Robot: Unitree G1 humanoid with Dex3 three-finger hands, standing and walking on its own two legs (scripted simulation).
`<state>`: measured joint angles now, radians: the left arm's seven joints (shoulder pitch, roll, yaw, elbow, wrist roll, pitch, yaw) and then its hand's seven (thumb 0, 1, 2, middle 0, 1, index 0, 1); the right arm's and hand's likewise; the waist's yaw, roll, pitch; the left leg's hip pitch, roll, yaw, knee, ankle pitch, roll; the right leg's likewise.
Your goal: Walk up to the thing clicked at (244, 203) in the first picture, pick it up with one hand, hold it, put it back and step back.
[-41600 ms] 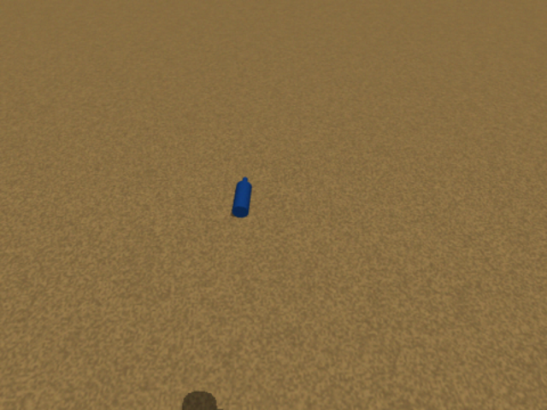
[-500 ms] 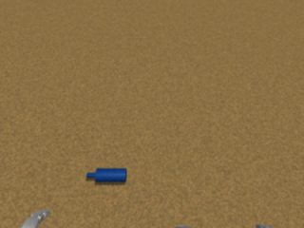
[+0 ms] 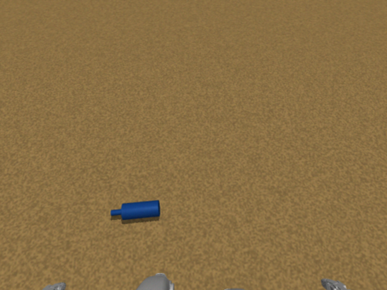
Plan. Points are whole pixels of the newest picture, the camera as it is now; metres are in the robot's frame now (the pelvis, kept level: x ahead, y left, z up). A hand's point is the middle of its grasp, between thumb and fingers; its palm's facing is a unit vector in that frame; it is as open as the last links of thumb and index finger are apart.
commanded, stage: step back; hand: left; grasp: from above
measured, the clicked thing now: (135, 210) +0.54 +0.30 -0.71
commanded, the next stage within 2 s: none
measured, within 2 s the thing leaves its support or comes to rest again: neither
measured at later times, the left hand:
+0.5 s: hand out of the picture -0.04 +0.28 -0.14, palm faces +0.04 -0.93 -0.37, open 7.4 cm
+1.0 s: hand out of the picture -0.20 +0.22 -0.11, palm faces +0.05 -0.89 -0.45, open 7.4 cm
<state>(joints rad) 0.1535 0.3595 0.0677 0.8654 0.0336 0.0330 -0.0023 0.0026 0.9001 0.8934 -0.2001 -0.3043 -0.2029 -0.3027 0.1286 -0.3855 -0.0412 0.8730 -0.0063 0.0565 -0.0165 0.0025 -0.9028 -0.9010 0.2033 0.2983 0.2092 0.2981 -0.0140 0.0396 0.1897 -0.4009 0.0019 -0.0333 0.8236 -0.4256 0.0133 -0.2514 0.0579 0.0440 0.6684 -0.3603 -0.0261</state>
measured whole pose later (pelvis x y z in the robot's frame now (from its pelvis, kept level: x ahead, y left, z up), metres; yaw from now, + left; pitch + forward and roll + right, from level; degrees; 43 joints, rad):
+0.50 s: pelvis -0.14 +0.00 +0.01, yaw +2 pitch -2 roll -1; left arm 0.16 0.40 0.09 0.81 0.02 0.06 0.01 0.00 0.90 0.89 -0.20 -0.30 -0.20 -0.30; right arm 0.18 -0.36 -0.03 0.87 -0.04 0.03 -0.01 0.00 -0.90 -0.90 0.20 0.30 0.21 0.30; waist 0.00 -0.03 0.17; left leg -0.27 0.01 -0.03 0.59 -0.27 0.02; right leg -0.47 0.13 0.16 1.20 -0.51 0.01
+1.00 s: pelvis -0.30 -0.05 +0.01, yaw +4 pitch -2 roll +2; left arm 0.15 0.35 0.06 0.77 0.05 0.03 0.02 0.00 0.90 0.89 -0.20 -0.31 -0.21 -0.30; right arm 0.22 -0.42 -0.05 0.88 -0.02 0.07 -0.03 0.00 -0.91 -0.90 0.20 0.30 0.21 0.30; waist 0.01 0.04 0.16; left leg -0.38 -0.09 -0.10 1.03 -0.53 -0.03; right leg -0.35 -0.03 -0.02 0.64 -0.26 -0.03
